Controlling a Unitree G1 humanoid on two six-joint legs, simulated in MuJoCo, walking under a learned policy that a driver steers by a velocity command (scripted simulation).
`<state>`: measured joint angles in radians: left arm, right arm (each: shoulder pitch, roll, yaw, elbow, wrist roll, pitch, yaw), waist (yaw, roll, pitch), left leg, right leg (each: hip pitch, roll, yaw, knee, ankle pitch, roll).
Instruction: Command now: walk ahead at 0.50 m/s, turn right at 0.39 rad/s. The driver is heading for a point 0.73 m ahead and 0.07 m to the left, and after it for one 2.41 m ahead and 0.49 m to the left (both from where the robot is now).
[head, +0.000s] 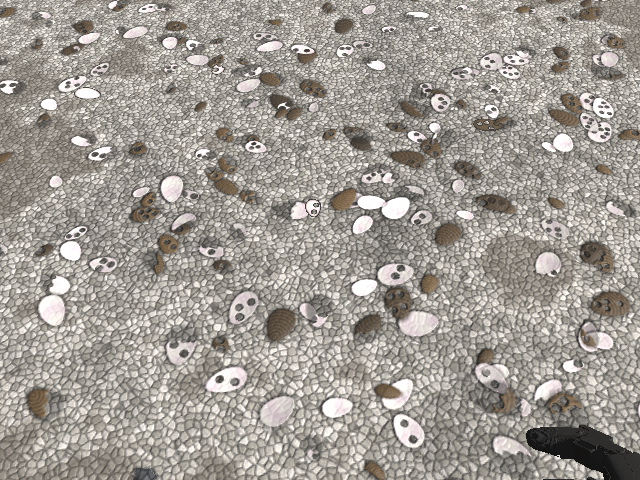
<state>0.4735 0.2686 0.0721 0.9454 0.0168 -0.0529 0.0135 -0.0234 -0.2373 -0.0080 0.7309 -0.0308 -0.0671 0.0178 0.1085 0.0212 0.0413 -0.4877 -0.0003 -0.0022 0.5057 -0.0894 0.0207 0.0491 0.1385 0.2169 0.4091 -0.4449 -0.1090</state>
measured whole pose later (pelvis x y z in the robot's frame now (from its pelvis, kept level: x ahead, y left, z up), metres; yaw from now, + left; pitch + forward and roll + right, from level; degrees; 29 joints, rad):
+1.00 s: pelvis +0.51 -0.03 +0.01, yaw +7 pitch +1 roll -1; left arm 0.42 0.20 0.03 0.98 0.02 -0.10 0.03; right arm 0.09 -0.22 -0.04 0.83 -0.03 -0.01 0.05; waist 0.04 0.03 0.05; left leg -0.59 0.04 0.10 0.66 -0.04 0.08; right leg 0.12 0.06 -0.24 0.20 -0.34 -0.05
